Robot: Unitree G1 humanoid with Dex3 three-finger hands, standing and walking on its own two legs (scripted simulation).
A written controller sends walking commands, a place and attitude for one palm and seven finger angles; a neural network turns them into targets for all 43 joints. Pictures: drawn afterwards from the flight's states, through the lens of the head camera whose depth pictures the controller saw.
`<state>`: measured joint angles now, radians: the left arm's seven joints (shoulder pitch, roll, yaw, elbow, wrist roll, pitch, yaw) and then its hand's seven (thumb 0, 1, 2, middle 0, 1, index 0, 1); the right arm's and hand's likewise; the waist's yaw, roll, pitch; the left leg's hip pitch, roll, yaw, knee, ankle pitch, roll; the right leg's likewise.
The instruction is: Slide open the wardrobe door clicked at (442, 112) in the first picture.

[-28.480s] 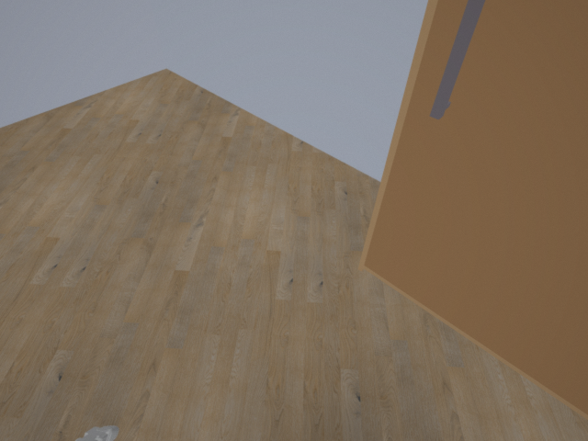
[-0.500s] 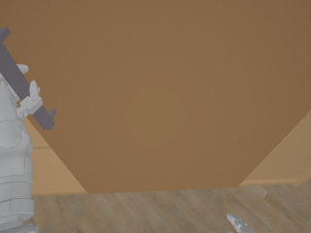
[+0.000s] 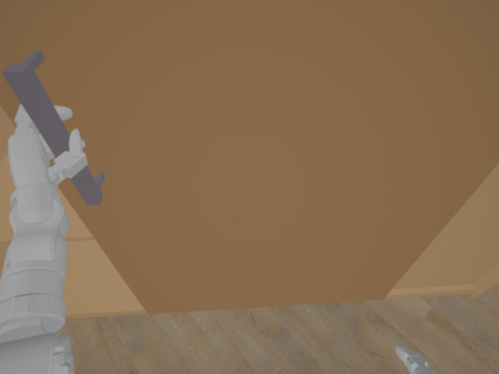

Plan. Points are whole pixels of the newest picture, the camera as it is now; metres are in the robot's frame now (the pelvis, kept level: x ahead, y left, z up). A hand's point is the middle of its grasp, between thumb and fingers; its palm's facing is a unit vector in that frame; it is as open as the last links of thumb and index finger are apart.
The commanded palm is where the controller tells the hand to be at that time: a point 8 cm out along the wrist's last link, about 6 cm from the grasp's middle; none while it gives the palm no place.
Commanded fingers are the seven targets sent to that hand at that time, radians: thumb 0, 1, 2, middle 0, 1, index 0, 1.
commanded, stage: stop walking and hold the door there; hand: left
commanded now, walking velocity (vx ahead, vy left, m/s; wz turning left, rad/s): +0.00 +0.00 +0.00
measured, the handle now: (68, 138) +0.42 +0.32 +0.17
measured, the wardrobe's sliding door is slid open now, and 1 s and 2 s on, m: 0.50 0.50 0.50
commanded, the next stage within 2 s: loosen the grip on the handle in 1.20 s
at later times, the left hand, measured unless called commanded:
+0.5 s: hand (76, 156) +0.38 +0.30 +0.16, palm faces +0.34 -0.92 -0.20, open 5.7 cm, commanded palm +0.35 +0.33 +0.14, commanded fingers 0.00 0.90 0.90 -0.45 -1.40 -0.45 -1.40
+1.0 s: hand (79, 156) +0.38 +0.29 +0.16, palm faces +0.40 -0.90 -0.17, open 5.8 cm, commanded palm +0.35 +0.32 +0.14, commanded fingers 0.00 0.90 0.90 -0.45 -1.40 -0.45 -1.40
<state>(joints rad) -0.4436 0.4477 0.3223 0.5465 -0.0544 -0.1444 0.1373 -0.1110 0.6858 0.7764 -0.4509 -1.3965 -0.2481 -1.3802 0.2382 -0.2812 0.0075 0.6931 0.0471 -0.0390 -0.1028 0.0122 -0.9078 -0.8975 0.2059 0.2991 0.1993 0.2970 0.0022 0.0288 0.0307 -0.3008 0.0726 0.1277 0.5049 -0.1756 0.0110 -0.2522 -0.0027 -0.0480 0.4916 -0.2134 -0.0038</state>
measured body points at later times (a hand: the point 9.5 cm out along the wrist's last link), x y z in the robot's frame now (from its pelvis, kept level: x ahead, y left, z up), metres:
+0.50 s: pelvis +0.00 +0.06 -0.01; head +0.02 +0.05 +0.44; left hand +0.36 +0.35 +0.17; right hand +0.15 -0.21 -0.12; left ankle +0.05 +0.15 -0.74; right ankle +0.02 -0.10 -0.71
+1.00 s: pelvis -0.03 +0.03 +0.00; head +0.02 +0.03 +0.44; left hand +0.35 +0.34 +0.17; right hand +0.13 -0.21 -0.11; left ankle +0.05 +0.15 -0.74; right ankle -0.03 -0.07 -0.74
